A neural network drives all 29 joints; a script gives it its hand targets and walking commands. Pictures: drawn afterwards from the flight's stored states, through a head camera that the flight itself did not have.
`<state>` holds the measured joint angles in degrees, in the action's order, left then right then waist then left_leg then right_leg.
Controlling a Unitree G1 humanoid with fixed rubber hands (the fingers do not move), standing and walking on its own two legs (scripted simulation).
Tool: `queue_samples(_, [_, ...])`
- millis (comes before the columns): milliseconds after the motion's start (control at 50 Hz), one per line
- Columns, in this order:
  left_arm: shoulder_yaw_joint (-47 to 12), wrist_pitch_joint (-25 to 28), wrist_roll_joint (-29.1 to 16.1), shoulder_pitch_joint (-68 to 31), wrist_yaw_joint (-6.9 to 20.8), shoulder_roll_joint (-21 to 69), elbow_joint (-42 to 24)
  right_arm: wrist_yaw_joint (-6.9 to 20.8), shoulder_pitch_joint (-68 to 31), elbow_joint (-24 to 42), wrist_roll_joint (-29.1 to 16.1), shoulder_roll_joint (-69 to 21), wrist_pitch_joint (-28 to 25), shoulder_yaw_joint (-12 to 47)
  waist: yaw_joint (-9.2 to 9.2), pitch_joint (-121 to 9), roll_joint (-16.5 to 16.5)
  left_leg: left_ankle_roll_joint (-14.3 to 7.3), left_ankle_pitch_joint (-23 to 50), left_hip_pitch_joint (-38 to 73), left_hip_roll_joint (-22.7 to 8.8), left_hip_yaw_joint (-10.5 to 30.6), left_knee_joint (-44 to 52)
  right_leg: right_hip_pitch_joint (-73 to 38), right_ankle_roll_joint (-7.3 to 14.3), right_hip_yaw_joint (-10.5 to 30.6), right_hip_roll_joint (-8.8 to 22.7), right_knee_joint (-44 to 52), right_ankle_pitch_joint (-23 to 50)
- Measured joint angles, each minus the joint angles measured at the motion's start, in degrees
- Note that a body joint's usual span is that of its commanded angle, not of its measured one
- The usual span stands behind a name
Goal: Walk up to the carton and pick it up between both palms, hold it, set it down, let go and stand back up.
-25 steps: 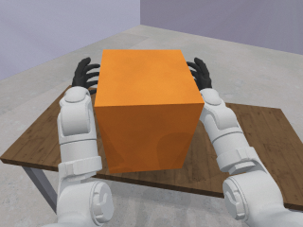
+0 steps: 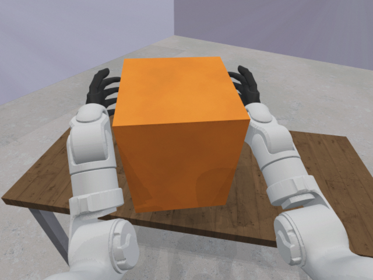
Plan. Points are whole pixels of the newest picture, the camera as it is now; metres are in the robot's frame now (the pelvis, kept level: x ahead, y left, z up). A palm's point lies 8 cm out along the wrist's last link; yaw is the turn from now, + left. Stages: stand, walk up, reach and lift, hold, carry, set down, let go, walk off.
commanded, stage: hold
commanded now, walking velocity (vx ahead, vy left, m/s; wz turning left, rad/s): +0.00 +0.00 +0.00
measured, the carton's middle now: (177, 135) +0.37 +0.00 +0.18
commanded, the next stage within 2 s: none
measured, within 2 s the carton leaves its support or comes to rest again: neither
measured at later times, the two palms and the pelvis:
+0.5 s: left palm (97, 108) +0.37 +0.15 +0.26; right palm (249, 103) +0.37 -0.14 +0.25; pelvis +0.00 +0.00 +0.00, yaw +0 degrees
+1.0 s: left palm (96, 106) +0.37 +0.15 +0.26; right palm (249, 102) +0.36 -0.14 +0.26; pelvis +0.00 +0.00 +0.00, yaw +0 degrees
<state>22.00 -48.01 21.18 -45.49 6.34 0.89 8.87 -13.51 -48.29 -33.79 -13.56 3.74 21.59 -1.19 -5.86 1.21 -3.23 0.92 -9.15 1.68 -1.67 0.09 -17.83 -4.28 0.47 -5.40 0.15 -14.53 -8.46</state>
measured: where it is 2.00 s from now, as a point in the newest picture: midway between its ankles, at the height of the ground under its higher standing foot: outside the picture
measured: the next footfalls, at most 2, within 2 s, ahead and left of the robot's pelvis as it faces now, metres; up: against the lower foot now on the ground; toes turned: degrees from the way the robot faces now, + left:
none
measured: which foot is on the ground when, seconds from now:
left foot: down 0.00-1.00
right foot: down 0.00-1.00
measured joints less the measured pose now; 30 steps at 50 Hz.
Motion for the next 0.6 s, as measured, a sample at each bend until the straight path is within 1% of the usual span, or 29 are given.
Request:
queue_samples(140, [-0.3,-0.3,-0.3,1.2,0.2,0.0,-1.5,-0.7,0.7,1.6,-1.3,0.6,0.6,1.4,-0.28,0.1,0.0,0.1,-0.4,0.2,-0.1,0.2,-0.4,-0.5,0.0,0.0,-0.2,0.1,-0.2])
queue_samples(300, [-0.8,-0.5,-0.7,1.5,0.1,-0.2,-2.1,-1.1,1.1,2.6,-1.9,0.7,1.1,1.6,-0.31,-0.7,0.3,0.1,-0.5,-0.2,-0.1,0.1,-0.5,0.0,0.1,0.3,-0.3,0.0,-0.3])
queue_samples(440, [0.0,-0.8,-0.4,0.5,0.2,-0.1,-0.3,-0.9,0.0,1.1,-1.8,0.7,2.1,1.2,0.19,-0.8,0.5,0.0,-0.2,0.2,0.0,-0.2,0.2,0.0,0.0,0.7,-0.2,-0.1,-0.2])
queue_samples(600, [-0.2,-0.6,-0.7,-0.1,0.2,-0.7,0.2,-1.0,-0.4,1.0,-1.4,0.6,1.8,0.8,0.13,-1.1,0.5,0.1,0.0,-0.7,0.0,0.1,0.0,0.7,0.1,0.5,-0.2,-0.1,-0.1])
